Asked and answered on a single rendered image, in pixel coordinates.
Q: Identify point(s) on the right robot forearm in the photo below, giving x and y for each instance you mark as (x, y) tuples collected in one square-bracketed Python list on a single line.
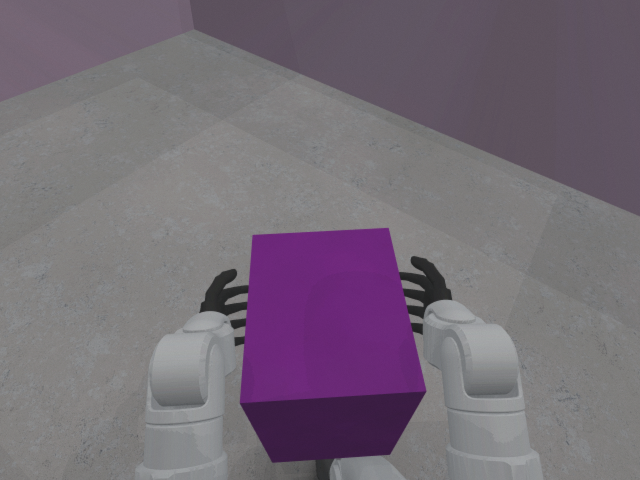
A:
[(483, 392)]

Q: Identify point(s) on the left robot hand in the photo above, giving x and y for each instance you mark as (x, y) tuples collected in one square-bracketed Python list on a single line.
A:
[(216, 297)]

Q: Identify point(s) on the right robot hand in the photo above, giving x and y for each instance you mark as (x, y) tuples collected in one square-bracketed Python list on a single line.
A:
[(434, 286)]

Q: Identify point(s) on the robot right thigh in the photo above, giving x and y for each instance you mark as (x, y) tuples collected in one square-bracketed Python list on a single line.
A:
[(364, 468)]

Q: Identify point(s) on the carton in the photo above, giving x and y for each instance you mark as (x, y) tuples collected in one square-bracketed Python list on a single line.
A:
[(330, 365)]

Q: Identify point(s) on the left robot forearm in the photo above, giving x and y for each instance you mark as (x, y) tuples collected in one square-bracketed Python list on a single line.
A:
[(185, 401)]

